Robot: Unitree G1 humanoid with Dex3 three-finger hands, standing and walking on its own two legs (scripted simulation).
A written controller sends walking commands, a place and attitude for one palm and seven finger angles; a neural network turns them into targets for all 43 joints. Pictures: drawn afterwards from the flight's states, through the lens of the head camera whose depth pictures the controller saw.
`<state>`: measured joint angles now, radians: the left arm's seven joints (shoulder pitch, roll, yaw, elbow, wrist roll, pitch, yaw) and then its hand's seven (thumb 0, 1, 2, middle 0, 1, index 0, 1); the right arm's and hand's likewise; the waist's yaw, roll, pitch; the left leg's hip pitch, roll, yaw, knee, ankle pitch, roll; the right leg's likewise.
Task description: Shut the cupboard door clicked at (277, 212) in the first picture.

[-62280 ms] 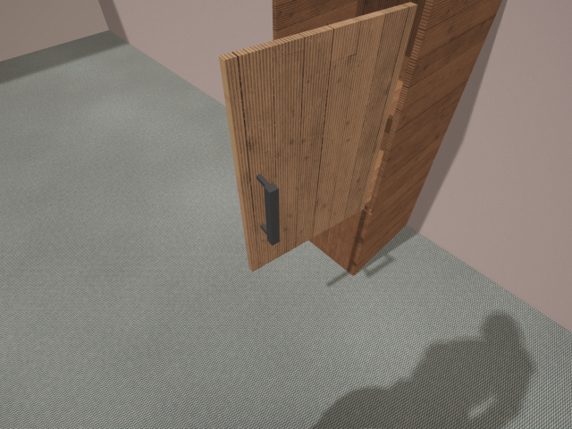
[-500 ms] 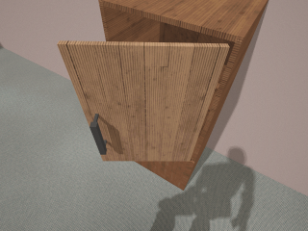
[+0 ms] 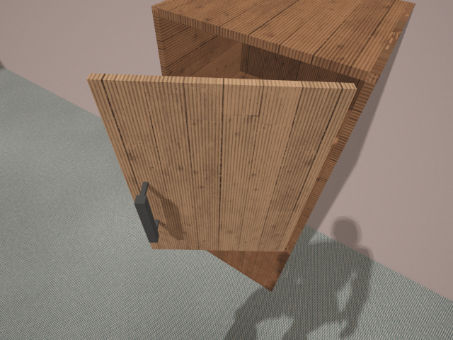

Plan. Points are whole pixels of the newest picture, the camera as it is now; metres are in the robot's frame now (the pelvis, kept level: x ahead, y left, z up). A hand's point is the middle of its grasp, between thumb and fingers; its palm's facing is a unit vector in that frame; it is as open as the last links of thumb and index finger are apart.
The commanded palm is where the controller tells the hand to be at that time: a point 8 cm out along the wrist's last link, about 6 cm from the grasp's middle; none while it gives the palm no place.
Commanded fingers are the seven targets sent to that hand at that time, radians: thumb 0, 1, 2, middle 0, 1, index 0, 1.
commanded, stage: shuffle to correct the standing spot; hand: left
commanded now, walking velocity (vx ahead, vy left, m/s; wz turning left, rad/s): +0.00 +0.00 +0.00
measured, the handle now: (149, 213) +0.40 +0.21 -0.10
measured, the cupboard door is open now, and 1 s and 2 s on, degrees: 32 32 32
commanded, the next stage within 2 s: come to a stop and stand still in 0.20 s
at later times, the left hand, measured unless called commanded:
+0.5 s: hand out of the picture +0.01 +0.17 -0.17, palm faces +0.02 -0.96 -0.28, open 7.4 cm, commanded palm none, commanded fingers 0.00 0.90 0.90 -0.20 -0.30 -0.20 -0.30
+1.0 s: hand out of the picture +0.00 +0.16 -0.17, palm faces +0.05 -0.97 -0.23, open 7.4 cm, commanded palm none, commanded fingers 0.00 0.90 0.90 -0.20 -0.30 -0.20 -0.30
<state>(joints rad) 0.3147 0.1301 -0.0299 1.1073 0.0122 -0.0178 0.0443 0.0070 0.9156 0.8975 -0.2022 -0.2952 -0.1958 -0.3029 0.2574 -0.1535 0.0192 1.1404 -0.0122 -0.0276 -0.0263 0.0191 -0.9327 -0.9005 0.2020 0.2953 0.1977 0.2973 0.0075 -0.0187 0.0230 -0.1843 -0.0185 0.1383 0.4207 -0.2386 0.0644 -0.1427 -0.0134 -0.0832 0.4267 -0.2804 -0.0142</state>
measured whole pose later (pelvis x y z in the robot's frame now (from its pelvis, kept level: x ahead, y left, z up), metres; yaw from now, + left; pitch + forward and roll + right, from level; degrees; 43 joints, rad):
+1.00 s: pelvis +0.00 -0.02 +0.00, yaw +2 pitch +1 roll +1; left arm 0.27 0.16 -0.01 1.05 0.01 0.00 0.04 0.00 0.91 0.90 -0.20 -0.30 -0.20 -0.30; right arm 0.30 -0.16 0.01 1.07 -0.02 -0.01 -0.02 0.01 -0.91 -0.90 0.20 0.30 0.20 0.30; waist 0.00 0.01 0.05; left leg -0.24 -0.02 0.10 0.48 -0.25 0.04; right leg -0.20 -0.02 -0.05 0.51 -0.33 -0.02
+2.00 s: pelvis +0.02 -0.05 +0.00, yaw +2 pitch -1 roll +1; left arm 0.30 0.14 -0.02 1.12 0.01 -0.02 0.04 0.00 0.91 0.90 -0.20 -0.30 -0.20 -0.30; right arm 0.26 -0.14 0.01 1.17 -0.01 -0.02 -0.04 0.01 -0.92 -0.90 0.20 0.30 0.20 0.30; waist 0.01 -0.01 0.03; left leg -0.13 0.02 0.08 0.39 -0.24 -0.01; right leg -0.08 0.03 -0.06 0.40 -0.31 -0.06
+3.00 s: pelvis -0.04 -0.03 -0.01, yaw +2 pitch +1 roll +1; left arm 0.20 0.16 0.04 1.03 0.02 0.00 0.02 0.00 0.93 0.90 -0.20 -0.30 -0.20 -0.30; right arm 0.32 -0.14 -0.02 1.10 -0.03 0.01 -0.03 0.00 -0.91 -0.90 0.20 0.30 0.20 0.30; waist -0.03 0.00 0.06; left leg -0.29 0.02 -0.02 0.52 -0.28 -0.02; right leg -0.21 0.01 -0.02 0.50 -0.28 -0.03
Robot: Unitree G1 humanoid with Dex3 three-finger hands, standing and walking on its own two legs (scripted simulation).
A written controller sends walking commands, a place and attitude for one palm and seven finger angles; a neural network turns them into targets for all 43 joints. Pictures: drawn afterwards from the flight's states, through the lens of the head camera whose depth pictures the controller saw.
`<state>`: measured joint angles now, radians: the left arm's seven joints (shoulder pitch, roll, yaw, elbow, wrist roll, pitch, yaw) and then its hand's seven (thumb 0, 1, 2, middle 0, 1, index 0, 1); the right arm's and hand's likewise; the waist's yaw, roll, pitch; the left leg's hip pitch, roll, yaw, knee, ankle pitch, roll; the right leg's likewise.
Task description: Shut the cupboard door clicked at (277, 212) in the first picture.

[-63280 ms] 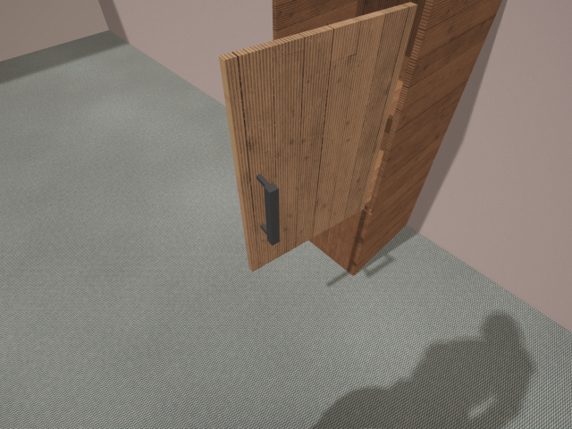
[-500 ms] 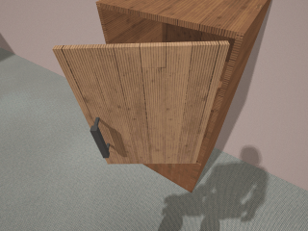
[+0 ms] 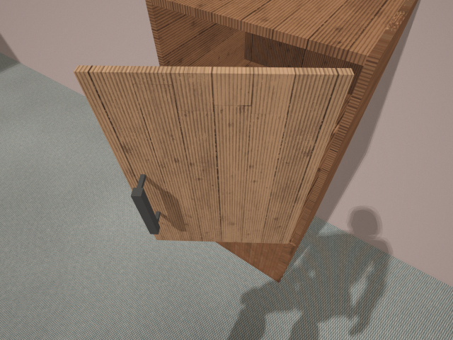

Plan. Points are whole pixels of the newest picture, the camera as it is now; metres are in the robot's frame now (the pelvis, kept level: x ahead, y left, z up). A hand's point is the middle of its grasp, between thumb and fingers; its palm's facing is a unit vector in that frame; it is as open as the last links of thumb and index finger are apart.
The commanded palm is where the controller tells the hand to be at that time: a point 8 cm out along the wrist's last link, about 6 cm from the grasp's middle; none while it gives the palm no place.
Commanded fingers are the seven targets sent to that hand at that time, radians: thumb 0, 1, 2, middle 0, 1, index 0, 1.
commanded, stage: come to a stop and stand still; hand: left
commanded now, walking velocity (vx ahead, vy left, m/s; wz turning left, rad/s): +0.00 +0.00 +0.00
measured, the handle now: (148, 205) +0.41 +0.22 -0.09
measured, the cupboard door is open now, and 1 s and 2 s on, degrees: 32 32 32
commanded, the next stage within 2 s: look again from close up in 0.40 s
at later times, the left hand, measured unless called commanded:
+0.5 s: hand out of the picture +0.02 +0.16 -0.17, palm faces +0.01 -0.98 -0.21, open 7.3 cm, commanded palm none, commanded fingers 0.00 0.90 0.90 -0.20 -0.30 -0.20 -0.30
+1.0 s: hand out of the picture +0.02 +0.13 -0.17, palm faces +0.02 -0.98 -0.19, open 7.4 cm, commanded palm none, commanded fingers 0.00 0.90 0.90 -0.20 -0.30 -0.20 -0.30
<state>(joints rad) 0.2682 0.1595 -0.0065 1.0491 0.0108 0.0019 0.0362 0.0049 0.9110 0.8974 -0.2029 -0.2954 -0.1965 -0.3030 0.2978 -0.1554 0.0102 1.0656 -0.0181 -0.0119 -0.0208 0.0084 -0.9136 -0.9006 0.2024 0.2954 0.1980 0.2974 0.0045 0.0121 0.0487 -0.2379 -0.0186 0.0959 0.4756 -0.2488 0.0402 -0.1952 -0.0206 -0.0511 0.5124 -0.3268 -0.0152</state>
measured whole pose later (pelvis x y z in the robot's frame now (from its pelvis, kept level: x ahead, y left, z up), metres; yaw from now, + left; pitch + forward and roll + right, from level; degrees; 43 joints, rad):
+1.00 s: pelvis +0.03 -0.03 +0.01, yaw +0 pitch -1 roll +1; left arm 0.30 0.14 -0.02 1.12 0.01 -0.02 0.04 0.00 0.91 0.90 -0.20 -0.30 -0.20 -0.30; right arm 0.26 -0.14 0.01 1.17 -0.01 -0.02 -0.04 0.01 -0.92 -0.90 0.20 0.30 0.20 0.30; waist 0.01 -0.01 0.03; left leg -0.13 0.02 0.08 0.39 -0.24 -0.01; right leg -0.08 0.03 -0.06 0.40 -0.31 -0.06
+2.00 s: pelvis -0.04 +0.00 +0.00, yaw +0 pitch +1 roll +1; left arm 0.20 0.16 0.04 1.03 0.02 0.00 0.02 0.00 0.93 0.90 -0.20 -0.30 -0.20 -0.30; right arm 0.32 -0.14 -0.02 1.10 -0.03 0.01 -0.03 0.00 -0.91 -0.90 0.20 0.30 0.20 0.30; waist -0.03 0.00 0.06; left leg -0.29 0.02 -0.02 0.52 -0.28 -0.02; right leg -0.21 0.01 -0.02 0.50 -0.28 -0.03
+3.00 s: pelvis -0.04 +0.03 +0.00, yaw +0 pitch -1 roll -1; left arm 0.27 0.19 0.00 1.00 0.02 0.00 0.05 0.00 0.91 0.90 -0.20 -0.30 -0.20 -0.30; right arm 0.20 -0.16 -0.01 1.04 -0.02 -0.02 -0.02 0.00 -0.92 -0.90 0.20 0.30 0.20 0.30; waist 0.01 -0.01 0.02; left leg -0.25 -0.01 0.05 0.55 -0.28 0.05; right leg -0.18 -0.02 -0.01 0.51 -0.30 0.02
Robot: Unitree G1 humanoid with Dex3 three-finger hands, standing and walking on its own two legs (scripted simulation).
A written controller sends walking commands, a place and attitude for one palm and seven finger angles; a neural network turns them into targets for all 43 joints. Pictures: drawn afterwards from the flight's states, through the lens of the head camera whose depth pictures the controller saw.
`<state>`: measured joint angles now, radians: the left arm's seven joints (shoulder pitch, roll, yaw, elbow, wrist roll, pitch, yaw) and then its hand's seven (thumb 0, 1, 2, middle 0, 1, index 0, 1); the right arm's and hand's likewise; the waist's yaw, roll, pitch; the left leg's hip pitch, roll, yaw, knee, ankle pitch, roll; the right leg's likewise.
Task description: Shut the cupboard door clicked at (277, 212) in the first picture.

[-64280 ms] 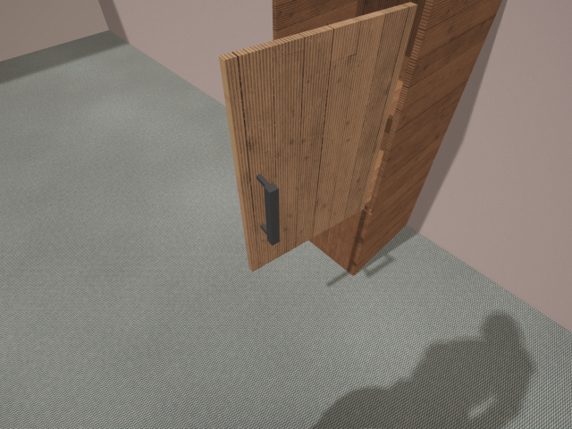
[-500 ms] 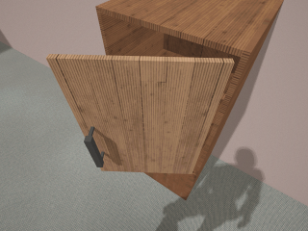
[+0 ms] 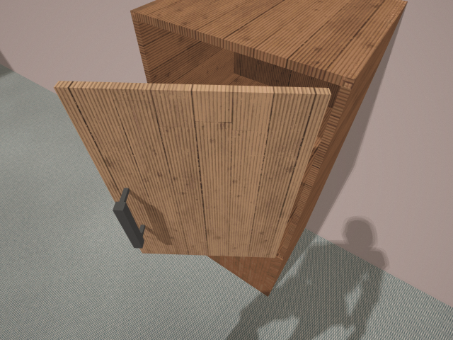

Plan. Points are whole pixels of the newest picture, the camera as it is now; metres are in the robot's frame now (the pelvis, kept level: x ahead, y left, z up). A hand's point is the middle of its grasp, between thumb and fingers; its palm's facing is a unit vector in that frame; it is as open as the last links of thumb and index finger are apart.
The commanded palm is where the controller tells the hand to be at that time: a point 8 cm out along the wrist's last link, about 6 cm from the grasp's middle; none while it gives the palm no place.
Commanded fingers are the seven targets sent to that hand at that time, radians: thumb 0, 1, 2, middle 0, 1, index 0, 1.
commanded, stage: shuffle to correct the standing spot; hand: left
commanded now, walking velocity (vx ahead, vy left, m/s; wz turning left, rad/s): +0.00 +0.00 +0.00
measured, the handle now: (132, 219) +0.38 +0.25 -0.10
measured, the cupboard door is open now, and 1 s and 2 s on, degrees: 32 32 32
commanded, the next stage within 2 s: come to a stop and stand still in 0.28 s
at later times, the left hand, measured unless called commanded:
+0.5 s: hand out of the picture -0.04 +0.22 -0.18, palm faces +0.04 -0.97 -0.23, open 7.4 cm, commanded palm none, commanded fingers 0.00 0.90 0.90 -0.20 -0.30 -0.20 -0.30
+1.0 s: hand out of the picture -0.01 +0.21 -0.18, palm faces +0.01 -0.98 -0.22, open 7.3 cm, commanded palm none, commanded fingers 0.00 0.90 0.90 -0.20 -0.30 -0.20 -0.30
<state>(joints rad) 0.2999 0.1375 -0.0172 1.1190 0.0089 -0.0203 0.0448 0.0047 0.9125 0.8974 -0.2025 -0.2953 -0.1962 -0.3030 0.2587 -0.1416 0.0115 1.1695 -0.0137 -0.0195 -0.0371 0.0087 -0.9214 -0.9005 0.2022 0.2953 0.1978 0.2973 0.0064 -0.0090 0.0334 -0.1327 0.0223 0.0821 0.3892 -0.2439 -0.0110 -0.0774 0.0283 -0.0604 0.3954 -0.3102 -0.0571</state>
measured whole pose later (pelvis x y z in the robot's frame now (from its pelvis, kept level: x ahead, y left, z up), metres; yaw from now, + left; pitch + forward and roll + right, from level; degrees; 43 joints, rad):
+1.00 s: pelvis -0.07 +0.03 -0.01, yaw +0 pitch +1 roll +1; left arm 0.20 0.16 0.04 1.03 0.02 0.00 0.02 0.00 0.93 0.90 -0.20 -0.30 -0.20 -0.30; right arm 0.32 -0.14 -0.02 1.10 -0.03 0.01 -0.03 0.00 -0.91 -0.90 0.20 0.30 0.20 0.30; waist -0.03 0.00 0.06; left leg -0.29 0.02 -0.02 0.52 -0.28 -0.02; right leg -0.21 0.01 -0.02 0.50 -0.28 -0.03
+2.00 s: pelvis -0.07 +0.07 -0.01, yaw +0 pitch -1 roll -1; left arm 0.27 0.19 0.00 1.00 0.02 0.00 0.05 0.00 0.91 0.90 -0.20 -0.30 -0.20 -0.30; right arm 0.20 -0.16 -0.01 1.04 -0.02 -0.02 -0.02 0.00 -0.92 -0.90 0.20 0.30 0.20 0.30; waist 0.01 -0.01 0.02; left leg -0.25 -0.01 0.05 0.55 -0.28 0.05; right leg -0.18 -0.02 -0.01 0.51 -0.30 0.02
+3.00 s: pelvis -0.09 +0.07 -0.12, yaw +2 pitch +18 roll -3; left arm 0.50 0.24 0.14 -0.08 -0.29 -0.32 -0.24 0.02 0.90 0.90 -0.80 -0.94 -0.79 -0.95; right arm 0.24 -0.19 0.03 0.51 0.03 -0.20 -0.04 0.01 -0.90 -0.90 0.21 0.30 0.20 0.30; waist 0.02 0.03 -0.19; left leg -1.05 -0.02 0.00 1.29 -0.56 0.05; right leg -1.02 0.06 -0.09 1.24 -0.55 -0.06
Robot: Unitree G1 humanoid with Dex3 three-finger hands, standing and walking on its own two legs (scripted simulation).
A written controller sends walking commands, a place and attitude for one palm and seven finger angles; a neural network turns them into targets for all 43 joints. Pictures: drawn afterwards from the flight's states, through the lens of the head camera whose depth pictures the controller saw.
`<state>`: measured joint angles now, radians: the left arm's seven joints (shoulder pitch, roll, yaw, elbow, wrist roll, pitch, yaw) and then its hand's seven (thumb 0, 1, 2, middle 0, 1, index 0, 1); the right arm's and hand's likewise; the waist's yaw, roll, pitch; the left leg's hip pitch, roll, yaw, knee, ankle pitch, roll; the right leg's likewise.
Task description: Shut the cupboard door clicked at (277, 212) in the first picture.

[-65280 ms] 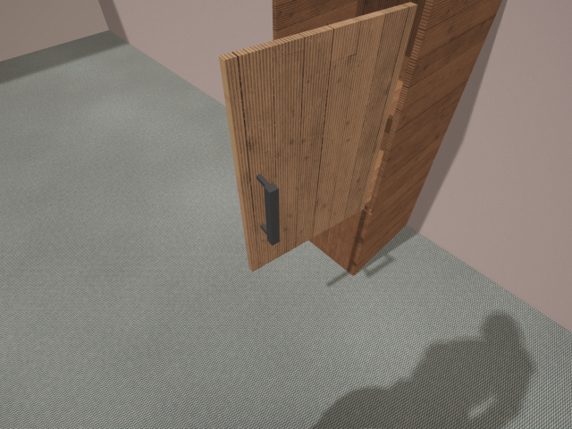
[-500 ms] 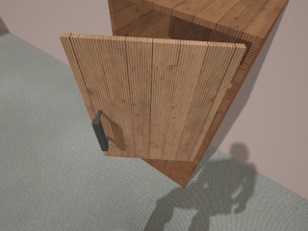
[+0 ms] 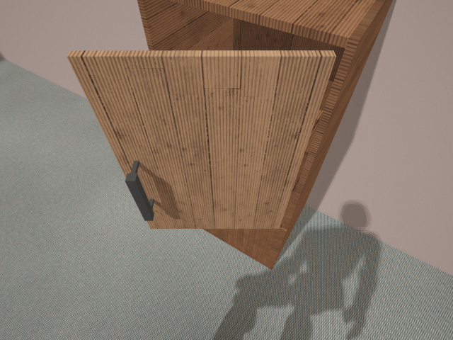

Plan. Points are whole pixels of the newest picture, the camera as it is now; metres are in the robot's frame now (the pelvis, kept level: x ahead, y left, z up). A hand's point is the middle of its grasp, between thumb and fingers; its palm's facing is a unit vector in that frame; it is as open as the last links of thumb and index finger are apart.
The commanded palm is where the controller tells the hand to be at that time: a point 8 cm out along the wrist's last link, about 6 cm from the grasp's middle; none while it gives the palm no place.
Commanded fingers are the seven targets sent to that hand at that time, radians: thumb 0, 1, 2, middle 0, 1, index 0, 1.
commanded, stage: come to a stop and stand still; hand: left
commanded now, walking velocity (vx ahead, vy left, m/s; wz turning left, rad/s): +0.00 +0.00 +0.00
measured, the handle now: (142, 192) +0.45 +0.22 -0.09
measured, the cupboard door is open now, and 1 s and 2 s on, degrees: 32 32 32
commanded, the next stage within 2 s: look again from close up in 0.42 s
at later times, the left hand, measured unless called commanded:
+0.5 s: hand out of the picture -0.01 +0.13 -0.17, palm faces +0.06 -0.98 -0.16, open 7.3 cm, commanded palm none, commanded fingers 0.00 0.90 0.90 -0.20 -0.30 -0.20 -0.30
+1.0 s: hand out of the picture +0.03 +0.22 -0.17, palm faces +0.02 -0.98 -0.22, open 7.4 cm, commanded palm none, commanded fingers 0.00 0.90 0.90 -0.20 -0.30 -0.20 -0.30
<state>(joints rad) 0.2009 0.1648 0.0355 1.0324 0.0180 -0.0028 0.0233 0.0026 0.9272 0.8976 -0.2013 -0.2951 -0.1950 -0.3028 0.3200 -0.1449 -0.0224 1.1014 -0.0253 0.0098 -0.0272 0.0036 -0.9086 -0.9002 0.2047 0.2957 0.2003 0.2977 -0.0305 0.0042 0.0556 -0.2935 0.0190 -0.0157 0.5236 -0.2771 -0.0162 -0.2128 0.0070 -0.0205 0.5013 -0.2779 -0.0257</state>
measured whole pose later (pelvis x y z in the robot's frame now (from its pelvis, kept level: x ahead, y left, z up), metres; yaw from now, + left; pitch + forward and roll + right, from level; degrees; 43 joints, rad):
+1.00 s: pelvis +0.00 +0.04 +0.00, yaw +0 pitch -1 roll -1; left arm 0.27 0.19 0.00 1.00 0.02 0.00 0.05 0.00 0.91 0.90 -0.20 -0.30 -0.20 -0.30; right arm 0.20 -0.16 -0.01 1.04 -0.02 -0.02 -0.02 0.00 -0.92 -0.90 0.20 0.30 0.20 0.30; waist 0.01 -0.01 0.02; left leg -0.25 -0.01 0.05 0.55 -0.28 0.05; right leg -0.18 -0.02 -0.01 0.51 -0.30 0.02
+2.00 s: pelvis -0.02 +0.04 -0.11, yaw +2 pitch +18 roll -3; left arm 0.50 0.24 0.14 -0.08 -0.29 -0.32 -0.24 0.02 0.90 0.90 -0.80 -0.94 -0.79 -0.95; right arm 0.24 -0.19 0.03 0.51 0.03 -0.20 -0.04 0.01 -0.90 -0.90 0.21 0.30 0.20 0.30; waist 0.02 0.03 -0.19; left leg -1.05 -0.02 0.00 1.29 -0.56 0.05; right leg -1.02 0.06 -0.09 1.24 -0.55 -0.06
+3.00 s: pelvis -0.02 +0.04 -0.11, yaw +2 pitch +19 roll -3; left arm 0.39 0.25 0.13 0.00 -0.29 -0.46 -0.23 0.02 0.90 0.90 -1.30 -1.50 -1.30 -1.50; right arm 0.25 -0.25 0.02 0.48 0.02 -0.14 -0.03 0.01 -0.90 -0.90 0.21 0.30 0.20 0.30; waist 0.00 0.03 -0.20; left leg -1.07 -0.03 -0.01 1.31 -0.57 0.06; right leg -1.03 0.06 -0.09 1.25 -0.56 -0.05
